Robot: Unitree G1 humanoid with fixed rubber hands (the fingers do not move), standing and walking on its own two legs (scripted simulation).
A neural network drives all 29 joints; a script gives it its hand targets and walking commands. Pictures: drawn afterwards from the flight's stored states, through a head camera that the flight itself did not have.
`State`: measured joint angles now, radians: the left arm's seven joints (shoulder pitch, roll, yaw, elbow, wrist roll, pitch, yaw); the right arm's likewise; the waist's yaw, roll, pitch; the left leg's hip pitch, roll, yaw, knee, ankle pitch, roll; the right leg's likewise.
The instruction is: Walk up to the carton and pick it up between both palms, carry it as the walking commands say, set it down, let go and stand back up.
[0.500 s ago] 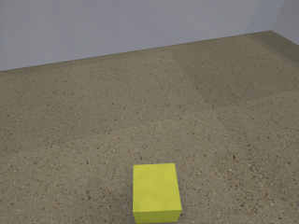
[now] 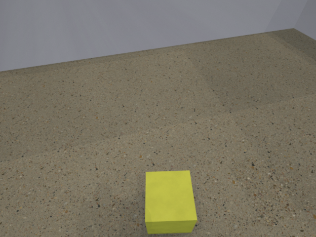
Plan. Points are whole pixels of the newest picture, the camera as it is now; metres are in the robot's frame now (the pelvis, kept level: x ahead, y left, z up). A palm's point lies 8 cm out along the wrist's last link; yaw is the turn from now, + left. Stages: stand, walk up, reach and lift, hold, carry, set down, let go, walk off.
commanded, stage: reach and lift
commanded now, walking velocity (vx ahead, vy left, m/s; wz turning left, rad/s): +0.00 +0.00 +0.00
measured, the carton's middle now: (168, 202) +0.44 -0.01 -0.64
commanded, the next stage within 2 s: none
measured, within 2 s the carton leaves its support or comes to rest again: neither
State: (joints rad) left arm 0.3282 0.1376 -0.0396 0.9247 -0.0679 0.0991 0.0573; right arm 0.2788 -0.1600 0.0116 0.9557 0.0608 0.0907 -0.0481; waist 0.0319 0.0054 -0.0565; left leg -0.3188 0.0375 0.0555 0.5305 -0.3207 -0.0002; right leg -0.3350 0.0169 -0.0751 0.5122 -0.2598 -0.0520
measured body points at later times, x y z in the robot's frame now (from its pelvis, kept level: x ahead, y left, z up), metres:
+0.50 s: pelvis -0.03 +0.01 -0.05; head +0.09 +0.01 +0.39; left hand +0.15 +0.21 -0.17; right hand +0.17 -0.22 -0.17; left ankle -0.01 +0.13 -0.74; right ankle +0.00 -0.09 -0.74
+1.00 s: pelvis -0.10 +0.00 -0.09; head +0.09 -0.02 +0.31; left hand +0.27 +0.20 -0.18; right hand +0.30 -0.23 -0.19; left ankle -0.01 +0.13 -0.74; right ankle +0.00 -0.09 -0.74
